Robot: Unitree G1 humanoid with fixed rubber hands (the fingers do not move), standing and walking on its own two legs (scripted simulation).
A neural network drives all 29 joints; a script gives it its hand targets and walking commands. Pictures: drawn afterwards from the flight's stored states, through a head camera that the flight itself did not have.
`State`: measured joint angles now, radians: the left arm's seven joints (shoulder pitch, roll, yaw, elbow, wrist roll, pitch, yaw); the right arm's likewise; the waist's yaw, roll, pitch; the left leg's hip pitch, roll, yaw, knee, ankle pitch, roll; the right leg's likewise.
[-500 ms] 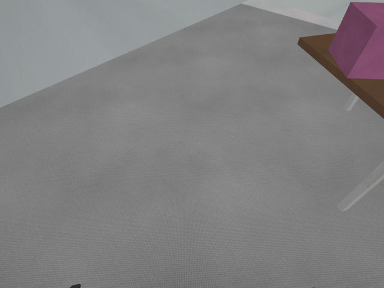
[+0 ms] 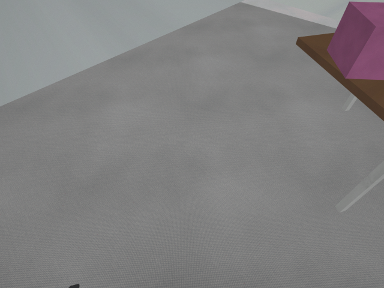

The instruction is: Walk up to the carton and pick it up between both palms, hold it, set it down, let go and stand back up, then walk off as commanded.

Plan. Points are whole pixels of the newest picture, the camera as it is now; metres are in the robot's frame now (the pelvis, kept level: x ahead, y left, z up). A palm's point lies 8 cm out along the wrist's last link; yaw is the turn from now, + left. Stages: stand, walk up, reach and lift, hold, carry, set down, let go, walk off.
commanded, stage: walk up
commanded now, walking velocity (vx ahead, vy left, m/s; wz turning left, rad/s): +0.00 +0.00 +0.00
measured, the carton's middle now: (374, 41) +1.10 -0.84 -0.02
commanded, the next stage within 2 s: none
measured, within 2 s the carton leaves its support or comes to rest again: neither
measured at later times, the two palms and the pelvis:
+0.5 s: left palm (82, 255) +0.22 +0.26 -0.10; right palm out of the picture +0.08 -0.40 -0.14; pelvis +0.06 -0.04 -0.04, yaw -18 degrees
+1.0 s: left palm (161, 141) +0.58 +0.11 -0.12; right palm (377, 285) +0.14 -0.37 -0.07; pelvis +0.29 -0.06 -0.01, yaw -39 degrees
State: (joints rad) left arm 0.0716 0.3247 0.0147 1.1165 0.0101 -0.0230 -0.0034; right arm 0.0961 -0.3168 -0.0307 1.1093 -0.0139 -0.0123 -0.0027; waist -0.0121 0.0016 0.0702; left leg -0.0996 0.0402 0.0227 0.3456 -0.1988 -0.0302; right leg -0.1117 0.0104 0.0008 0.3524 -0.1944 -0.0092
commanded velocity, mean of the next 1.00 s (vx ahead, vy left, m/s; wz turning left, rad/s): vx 0.00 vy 0.00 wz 0.00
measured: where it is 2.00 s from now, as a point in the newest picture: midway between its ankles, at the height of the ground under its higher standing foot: (228, 202)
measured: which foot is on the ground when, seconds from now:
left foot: down 0.00-0.42, up 0.44-0.72, down 0.74-1.00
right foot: down 0.00-0.78, up 0.80-1.00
